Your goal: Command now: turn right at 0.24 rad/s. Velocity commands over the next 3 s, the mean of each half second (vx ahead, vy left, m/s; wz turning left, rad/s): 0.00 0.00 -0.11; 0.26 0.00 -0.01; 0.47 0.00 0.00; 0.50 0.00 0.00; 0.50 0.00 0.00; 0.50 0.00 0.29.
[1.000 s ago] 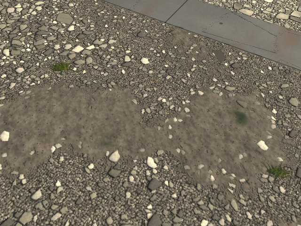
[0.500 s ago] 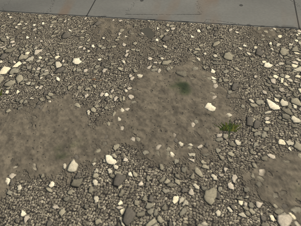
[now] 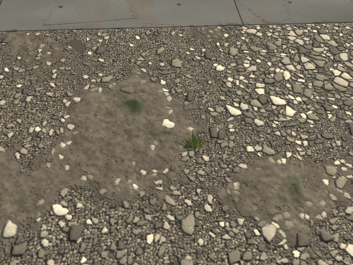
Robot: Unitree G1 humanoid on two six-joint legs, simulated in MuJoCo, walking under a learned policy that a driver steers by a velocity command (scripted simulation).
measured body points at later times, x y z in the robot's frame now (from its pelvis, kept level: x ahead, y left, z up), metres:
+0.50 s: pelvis +0.01 -0.04 +0.00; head +0.02 -0.05 +0.45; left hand +0.15 +0.21 -0.12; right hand +0.09 -0.33 -0.13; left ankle +0.00 +0.12 -0.74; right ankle -0.01 -0.14 -0.74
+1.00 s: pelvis +0.12 +0.02 +0.01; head +0.13 +0.05 +0.45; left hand +0.25 +0.29 -0.12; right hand +0.10 -0.25 -0.12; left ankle +0.06 +0.10 -0.74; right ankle +0.13 -0.14 -0.67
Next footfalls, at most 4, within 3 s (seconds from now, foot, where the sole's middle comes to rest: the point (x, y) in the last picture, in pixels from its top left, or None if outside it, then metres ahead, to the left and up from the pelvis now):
0.10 right None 0.03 -0.14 -0.78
1.30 right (203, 258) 0.47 -0.10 -0.78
1.82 left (140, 186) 0.76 0.14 -0.78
2.36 right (194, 131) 1.06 -0.10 -0.78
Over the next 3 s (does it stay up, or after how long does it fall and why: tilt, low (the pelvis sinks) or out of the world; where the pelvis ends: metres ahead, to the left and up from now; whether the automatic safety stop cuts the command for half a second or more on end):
stays up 1.25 0.05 -0.02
